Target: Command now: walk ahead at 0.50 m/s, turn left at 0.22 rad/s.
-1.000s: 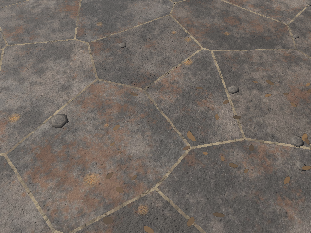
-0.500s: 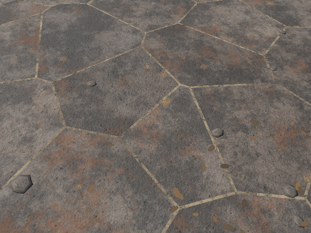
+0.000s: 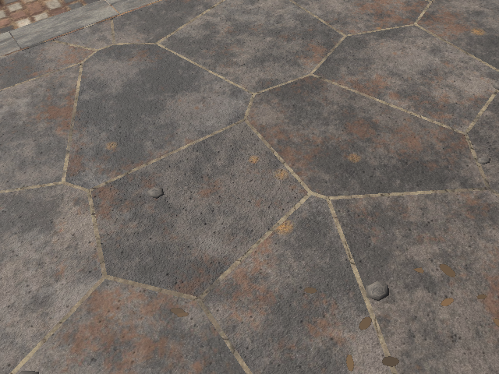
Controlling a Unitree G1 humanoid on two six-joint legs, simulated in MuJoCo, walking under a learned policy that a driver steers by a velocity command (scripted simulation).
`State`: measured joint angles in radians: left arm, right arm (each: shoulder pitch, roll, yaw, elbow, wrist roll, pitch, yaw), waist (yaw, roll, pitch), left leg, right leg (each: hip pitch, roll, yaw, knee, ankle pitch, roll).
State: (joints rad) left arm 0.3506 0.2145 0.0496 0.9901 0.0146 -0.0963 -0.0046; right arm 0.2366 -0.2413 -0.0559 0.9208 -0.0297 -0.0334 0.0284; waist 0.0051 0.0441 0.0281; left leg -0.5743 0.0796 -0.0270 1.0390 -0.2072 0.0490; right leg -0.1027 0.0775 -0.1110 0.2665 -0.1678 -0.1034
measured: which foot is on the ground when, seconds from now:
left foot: up 0.00-0.30, down 0.32-0.88, up 0.90-1.00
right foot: down 0.00-0.32, up 0.34-0.84, down 0.86-1.00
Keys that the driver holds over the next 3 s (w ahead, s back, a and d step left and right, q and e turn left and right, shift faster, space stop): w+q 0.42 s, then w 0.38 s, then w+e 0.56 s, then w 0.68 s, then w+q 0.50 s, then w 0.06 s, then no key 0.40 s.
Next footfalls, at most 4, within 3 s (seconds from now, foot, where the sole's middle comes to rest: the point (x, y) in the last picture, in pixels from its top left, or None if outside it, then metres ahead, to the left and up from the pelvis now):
0.32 left None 0.31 0.11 -0.78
0.86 right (256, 317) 0.67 0.05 -0.78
1.40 left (183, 250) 0.90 0.28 -0.78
1.90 right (253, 192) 1.14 0.06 -0.78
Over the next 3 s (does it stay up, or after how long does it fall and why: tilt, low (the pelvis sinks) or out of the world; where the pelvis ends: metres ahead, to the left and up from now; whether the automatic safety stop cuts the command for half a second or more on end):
stays up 1.53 0.19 -0.02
